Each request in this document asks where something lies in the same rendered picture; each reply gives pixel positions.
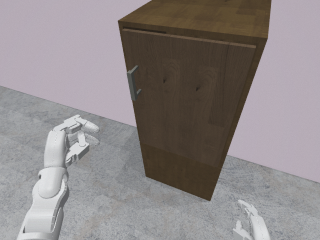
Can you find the left robot forearm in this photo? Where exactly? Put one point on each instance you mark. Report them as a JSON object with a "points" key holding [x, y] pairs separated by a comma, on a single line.
{"points": [[44, 219]]}

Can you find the handle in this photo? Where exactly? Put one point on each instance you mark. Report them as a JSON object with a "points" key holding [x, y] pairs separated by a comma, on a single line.
{"points": [[132, 85]]}

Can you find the left robot hand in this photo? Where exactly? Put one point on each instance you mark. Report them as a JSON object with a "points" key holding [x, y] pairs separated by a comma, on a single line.
{"points": [[59, 142]]}

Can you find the right robot hand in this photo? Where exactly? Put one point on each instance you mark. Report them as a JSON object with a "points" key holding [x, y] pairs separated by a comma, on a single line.
{"points": [[254, 229]]}

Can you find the cupboard door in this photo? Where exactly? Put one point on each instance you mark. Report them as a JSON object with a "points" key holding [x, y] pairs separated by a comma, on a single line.
{"points": [[190, 90]]}

